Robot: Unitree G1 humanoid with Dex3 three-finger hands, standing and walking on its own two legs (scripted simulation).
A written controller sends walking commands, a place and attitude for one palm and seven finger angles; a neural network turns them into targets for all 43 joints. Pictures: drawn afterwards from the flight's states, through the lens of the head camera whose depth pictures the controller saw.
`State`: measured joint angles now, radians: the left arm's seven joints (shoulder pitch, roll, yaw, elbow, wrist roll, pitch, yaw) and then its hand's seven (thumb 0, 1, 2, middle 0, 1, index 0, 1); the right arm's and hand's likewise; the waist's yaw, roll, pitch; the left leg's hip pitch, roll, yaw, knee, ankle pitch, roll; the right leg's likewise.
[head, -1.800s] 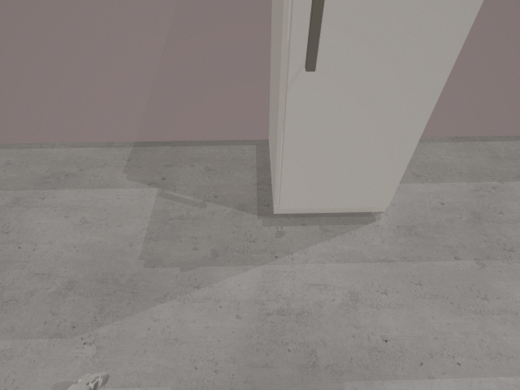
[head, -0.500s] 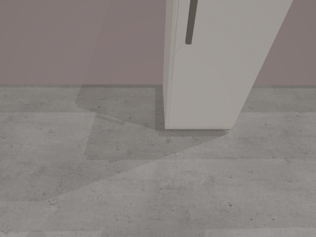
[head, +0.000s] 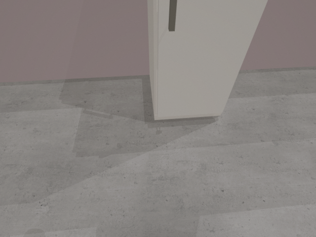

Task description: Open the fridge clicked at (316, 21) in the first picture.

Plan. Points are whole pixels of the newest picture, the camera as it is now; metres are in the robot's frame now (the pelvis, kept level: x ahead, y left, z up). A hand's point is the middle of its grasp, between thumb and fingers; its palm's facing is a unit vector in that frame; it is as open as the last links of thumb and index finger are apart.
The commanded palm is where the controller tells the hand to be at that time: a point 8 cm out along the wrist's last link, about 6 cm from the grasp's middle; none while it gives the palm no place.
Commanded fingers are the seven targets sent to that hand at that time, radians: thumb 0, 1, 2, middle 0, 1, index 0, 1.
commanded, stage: walk to a spot facing it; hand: left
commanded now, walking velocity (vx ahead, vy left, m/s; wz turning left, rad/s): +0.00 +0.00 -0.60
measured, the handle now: out of the picture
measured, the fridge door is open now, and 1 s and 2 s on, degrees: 0 0 0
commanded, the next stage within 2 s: turn to face it in 1.86 s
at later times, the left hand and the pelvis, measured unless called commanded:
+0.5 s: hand out of the picture +0.06 +0.17 -0.15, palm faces -0.17 -0.95 -0.26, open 7.4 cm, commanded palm none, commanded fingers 0.00 0.90 0.90 -0.20 -0.30 -0.20 -0.30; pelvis -0.02 -0.02 +0.01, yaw -15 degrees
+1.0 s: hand (124, 204) +0.24 +0.13 -0.17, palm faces -0.54 -0.82 -0.16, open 7.4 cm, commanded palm none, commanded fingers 0.00 0.90 0.90 -0.20 -0.30 -0.20 -0.30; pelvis +0.06 +0.00 +0.01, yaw -35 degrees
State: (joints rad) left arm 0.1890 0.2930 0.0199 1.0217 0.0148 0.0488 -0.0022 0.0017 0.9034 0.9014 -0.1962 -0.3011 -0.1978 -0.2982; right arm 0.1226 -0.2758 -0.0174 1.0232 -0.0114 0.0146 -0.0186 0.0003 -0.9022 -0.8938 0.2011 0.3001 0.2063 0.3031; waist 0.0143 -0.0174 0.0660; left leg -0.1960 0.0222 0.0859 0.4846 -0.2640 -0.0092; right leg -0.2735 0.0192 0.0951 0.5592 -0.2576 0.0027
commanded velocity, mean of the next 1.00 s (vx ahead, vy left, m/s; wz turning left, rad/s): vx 0.18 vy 0.00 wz -0.60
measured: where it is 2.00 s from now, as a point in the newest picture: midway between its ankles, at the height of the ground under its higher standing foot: (204, 225)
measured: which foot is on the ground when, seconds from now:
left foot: down 0.00-0.12, up 0.14-0.66, down 0.68-1.00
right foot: down 0.00-0.66, up 0.68-1.00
